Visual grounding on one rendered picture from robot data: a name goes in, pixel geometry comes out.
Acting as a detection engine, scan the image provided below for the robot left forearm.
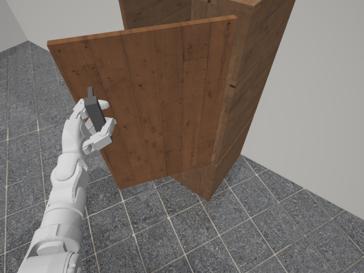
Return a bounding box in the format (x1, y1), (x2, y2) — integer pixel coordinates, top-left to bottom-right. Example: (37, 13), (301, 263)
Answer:
(17, 152), (89, 273)

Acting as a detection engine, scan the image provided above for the robot left upper arm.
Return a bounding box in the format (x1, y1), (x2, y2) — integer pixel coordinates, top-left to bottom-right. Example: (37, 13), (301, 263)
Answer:
(19, 251), (82, 273)

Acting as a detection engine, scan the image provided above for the cupboard door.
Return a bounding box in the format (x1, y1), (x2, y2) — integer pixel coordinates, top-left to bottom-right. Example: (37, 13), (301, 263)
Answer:
(47, 15), (238, 190)

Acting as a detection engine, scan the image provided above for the handle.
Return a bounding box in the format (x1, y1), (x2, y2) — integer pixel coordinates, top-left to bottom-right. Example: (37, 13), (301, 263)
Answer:
(84, 86), (113, 144)

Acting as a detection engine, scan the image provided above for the robot left hand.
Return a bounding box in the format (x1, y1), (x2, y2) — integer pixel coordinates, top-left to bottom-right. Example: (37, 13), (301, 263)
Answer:
(62, 99), (117, 160)

